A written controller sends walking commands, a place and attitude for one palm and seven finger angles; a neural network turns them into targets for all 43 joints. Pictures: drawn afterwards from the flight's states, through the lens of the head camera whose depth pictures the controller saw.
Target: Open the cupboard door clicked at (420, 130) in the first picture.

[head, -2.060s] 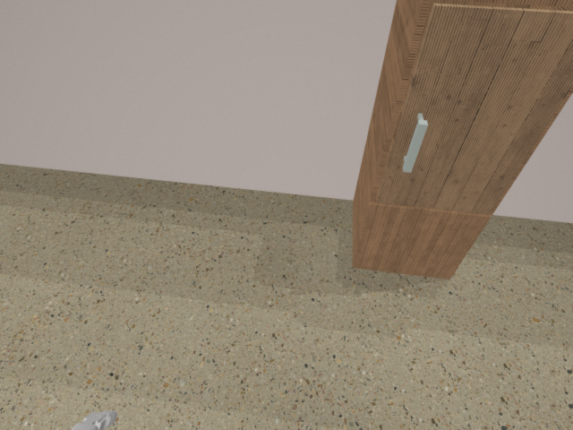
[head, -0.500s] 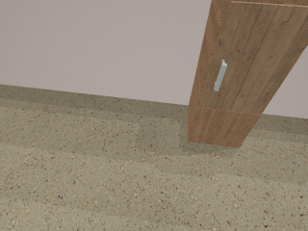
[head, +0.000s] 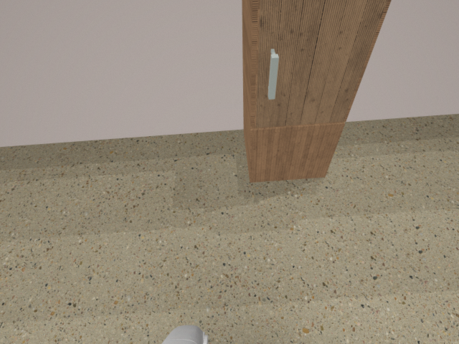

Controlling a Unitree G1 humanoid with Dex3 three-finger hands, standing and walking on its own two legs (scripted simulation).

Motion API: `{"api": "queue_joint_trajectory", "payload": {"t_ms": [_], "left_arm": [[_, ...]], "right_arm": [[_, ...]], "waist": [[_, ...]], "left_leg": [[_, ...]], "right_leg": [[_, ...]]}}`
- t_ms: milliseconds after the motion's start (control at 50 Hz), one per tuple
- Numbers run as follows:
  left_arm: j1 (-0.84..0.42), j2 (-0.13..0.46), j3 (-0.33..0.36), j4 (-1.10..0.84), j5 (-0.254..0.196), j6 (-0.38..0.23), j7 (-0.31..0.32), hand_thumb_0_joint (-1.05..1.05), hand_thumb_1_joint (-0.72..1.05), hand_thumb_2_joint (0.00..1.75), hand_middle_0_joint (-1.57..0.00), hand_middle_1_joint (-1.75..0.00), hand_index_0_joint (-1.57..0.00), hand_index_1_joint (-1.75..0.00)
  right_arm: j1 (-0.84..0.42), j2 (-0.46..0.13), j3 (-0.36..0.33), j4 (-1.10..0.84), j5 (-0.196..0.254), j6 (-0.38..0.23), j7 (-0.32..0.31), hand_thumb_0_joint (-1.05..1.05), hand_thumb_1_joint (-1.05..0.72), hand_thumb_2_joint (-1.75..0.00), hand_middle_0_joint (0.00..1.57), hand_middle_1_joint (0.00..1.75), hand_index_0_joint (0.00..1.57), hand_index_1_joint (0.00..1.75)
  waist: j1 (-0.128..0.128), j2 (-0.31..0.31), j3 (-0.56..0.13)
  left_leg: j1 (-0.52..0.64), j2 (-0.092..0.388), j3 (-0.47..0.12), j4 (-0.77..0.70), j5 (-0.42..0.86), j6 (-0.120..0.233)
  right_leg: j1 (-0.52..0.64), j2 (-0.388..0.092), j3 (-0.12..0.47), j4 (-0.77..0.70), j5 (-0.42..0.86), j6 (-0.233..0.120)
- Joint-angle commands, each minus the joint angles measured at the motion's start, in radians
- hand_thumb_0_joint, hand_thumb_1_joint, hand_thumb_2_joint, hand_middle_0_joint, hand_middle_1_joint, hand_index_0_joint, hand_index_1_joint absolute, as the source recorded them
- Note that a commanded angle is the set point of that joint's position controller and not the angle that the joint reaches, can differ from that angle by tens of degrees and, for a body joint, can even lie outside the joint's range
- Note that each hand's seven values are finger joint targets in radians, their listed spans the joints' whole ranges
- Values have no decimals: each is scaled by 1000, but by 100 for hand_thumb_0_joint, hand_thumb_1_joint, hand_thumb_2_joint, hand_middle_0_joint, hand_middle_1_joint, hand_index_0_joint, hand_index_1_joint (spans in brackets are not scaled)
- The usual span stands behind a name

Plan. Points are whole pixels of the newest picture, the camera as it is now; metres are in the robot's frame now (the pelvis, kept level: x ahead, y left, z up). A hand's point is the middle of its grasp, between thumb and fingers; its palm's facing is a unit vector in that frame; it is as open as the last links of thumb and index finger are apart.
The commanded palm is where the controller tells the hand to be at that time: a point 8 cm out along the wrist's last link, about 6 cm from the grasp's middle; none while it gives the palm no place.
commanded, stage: walk to a spot facing it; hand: left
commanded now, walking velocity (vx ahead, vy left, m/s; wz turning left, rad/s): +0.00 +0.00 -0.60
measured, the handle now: (272, 74) +0.92 -0.06 -0.07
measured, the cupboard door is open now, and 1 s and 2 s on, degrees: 0 0 0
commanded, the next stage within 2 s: none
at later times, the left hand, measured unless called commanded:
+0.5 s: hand out of the picture +0.11 +0.26 -0.16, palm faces -0.20 -0.95 -0.24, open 7.4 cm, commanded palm none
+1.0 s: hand (180, 327) +0.17 +0.13 -0.14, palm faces -0.57 -0.78 -0.28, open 7.4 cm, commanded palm none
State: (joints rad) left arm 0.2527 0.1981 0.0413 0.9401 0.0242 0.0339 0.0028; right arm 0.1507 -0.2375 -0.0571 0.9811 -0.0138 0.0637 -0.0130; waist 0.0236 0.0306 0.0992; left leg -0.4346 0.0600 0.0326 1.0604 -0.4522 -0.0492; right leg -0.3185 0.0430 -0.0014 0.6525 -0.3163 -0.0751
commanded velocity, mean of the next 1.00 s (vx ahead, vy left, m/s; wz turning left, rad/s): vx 0.00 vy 0.00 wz -0.60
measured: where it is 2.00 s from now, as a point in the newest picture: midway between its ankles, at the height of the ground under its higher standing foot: outside the picture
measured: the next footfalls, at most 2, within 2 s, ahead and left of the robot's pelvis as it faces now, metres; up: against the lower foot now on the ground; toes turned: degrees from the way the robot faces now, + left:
left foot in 0.42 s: +0.04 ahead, +0.16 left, +0.00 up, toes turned -15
right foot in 0.90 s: -0.06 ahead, -0.07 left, +0.00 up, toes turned -38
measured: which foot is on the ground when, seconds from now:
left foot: up 0.00-0.40, down 0.42-0.90, up 0.92-1.00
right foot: down 0.00-0.42, up 0.44-0.88, down 0.90-1.00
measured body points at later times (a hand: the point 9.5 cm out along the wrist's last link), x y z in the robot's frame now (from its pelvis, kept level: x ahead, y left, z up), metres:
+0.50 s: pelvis -0.02 +0.06 +0.01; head +0.01 +0.09 +0.46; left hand +0.12 +0.31 -0.14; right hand +0.02 -0.21 -0.10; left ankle +0.00 +0.17 -0.73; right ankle -0.01 -0.06 -0.69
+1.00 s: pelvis -0.05 +0.04 +0.00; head -0.04 +0.00 +0.45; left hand +0.20 +0.17 -0.12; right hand -0.21 -0.18 -0.16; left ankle +0.00 +0.17 -0.66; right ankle -0.09 -0.05 -0.73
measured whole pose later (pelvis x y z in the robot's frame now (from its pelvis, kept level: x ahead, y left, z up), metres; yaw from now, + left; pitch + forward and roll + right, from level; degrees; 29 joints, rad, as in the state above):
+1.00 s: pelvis -0.05 +0.04 +0.00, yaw -36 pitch -1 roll +1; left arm 0.13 0.20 0.06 0.89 0.02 0.03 0.00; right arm 0.28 -0.26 -0.07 0.97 -0.02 0.07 -0.02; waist -0.04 0.05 0.09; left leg -0.40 0.13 0.11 1.06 -0.49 -0.07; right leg -0.30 0.01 -0.05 0.62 -0.31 -0.05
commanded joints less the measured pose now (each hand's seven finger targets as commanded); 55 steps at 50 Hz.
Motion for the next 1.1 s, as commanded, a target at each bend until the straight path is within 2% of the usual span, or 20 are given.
{"api": "queue_joint_trajectory", "payload": {"t_ms": [0,240,320,360,380,400,420,440,460,520,600,720,800,840,860,880,900,940,1000,1080], "left_arm": [[8,212,54,-76,-9,-26,11,0,90,90,-20,-30,-20,-30],[63,223,75,-68,3,-14,14,0,90,90,-20,-30,-20,-30],[2,235,79,-88,5,-4,13,0,90,90,-20,-30,-20,-30],[-48,231,78,-103,-2,1,11,0,90,90,-20,-30,-20,-30],[-60,194,70,-118,-9,3,7,0,90,90,-20,-30,-20,-30],[-50,133,60,-134,-17,5,-7,0,90,90,-20,-30,-20,-30],[-60,153,69,-138,-2,5,-5,0,90,90,-20,-30,-20,-30],[-39,185,83,-127,9,10,-11,0,90,90,-20,-30,-20,-30],[-19,188,94,-95,17,18,-17,0,90,90,-20,-30,-20,-30],[10,147,83,-78,12,24,-36,0,90,90,-20,-30,-20,-30],[-68,120,68,-102,1,24,-37,0,90,90,-20,-30,-20,-30],[-163,100,52,-128,-3,24,-41,0,90,90,-20,-30,-20,-30],[-133,95,52,-121,-6,9,-38,0,90,90,-20,-30,-20,-30],[-63,122,60,-100,-3,-5,-32,0,90,90,-20,-30,-20,-30],[17,201,72,-77,4,-20,-21,0,90,90,-20,-30,-20,-30],[81,317,97,-61,6,-29,-2,0,90,90,-20,-30,-20,-30],[104,317,99,-58,-12,-17,12,0,90,90,-20,-30,-20,-30],[-11,249,91,-81,-10,-11,22,0,90,90,-20,-30,-20,-30],[-99,198,66,-109,-9,-17,13,0,90,90,-20,-30,-20,-30],[-74,205,66,-105,-9,-20,7,0,90,90,-20,-30,-20,-30]], "right_arm": [[-30,-97,-28,-92,-3,-35,-5,0,-90,-90,20,30,20,30],[-76,-79,-20,-140,5,-46,-22,0,-90,-90,20,30,20,30],[-8,-78,-20,-139,17,-56,-27,0,-90,-90,20,30,20,30],[94,-89,-20,-115,20,-67,-34,0,-90,-90,20,30,20,30],[134,-132,-27,-107,17,-77,-40,0,-90,-90,20,30,20,30],[108,-222,-44,-125,3,-79,-38,0,-90,-90,20,30,20,30],[68,-247,-45,-153,5,-66,-33,0,-90,-90,20,30,20,30],[13,-202,-30,-177,-4,-65,-29,0,-90,-90,20,30,20,30],[-48,-150,-18,-179,-6,-70,-33,0,-90,-90,20,30,20,30],[-37,-118,-4,-180,-6,-81,-34,0,-90,-90,20,30,20,30],[113,-118,-13,-132,-7,-84,-34,0,-90,-90,20,30,20,30],[168,-158,-39,-98,-11,-78,-25,0,-90,-90,20,30,20,30],[145,-177,-53,-87,-13,-74,-16,0,-90,-90,20,30,20,30],[145,-172,-53,-84,-8,-68,-10,0,-90,-90,20,30,20,30],[166,-136,-43,-93,2,-64,-2,0,-90,-90,20,30,20,30],[123,-48,-16,-145,-1,-60,4,0,-90,-90,20,30,20,30],[63,-81,-19,-164,1,-46,-12,0,-90,-90,20,30,20,30],[41,-81,-23,-146,0,-36,-13,0,-90,-90,20,30,20,30],[83,-82,-30,-107,-10,-26,-5,0,-90,-90,20,30,20,30],[82,-83,-30,-100,-12,-24,-6,0,-90,-90,20,30,20,30]], "waist": [[-8,-130,-102],[32,-166,-163],[4,-183,-190],[-46,-178,-220],[-71,-65,-225],[-60,231,-186],[-48,237,-134],[-21,138,-101],[14,136,-61],[27,105,-51],[-35,129,-71],[-75,151,-83],[-60,193,-117],[-16,121,-149],[19,-61,-209],[48,-361,-215],[69,-289,-221],[30,-263,-141],[-25,-157,-97],[-19,-150,-105]], "left_leg": [[-108,13,-62,85,109,-16],[-42,-26,-63,-209,26,-22],[106,-58,-59,-428,36,4],[300,-57,-51,-632,170,19],[452,41,-134,-737,179,49],[511,296,-392,-846,180,110],[353,424,-447,-840,229,173],[223,396,-404,-851,206,210],[180,304,-287,-843,250,173],[211,190,-72,-780,418,135],[373,221,-61,-732,589,176],[404,287,-1,-694,662,202],[363,306,66,-616,665,163],[269,278,144,-470,581,90],[101,235,193,-264,406,24],[-172,73,183,-5,-150,-34],[-172,71,27,93,-184,-19],[-184,96,-13,121,-58,-17],[-114,75,-10,88,78,-35],[-101,52,-11,38,118,-46]], "right_leg": [[100,-242,379,-347,269,-75],[187,-222,490,-309,380,-119],[124,-193,523,-280,430,-91],[16,-146,492,-229,360,-30],[-137,-56,405,-139,206,23],[-340,83,214,83,-128,83],[-331,38,120,291,-236,122],[-280,8,121,436,-192,135],[-272,3,120,515,-118,143],[-297,-19,58,629,-20,150],[-334,-53,29,538,-42,165],[-220,-95,-49,243,-118,154],[-66,-73,-83,43,-90,115],[121,-63,-99,-152,91,92],[336,-189,57,-264,250,40],[414,-441,429,-296,616,-61],[341,-465,405,-289,687,-134],[238,-363,340,-317,444,-119],[118,-268,247,-332,363,-75],[108,-239,272,-347,282,-73]]}}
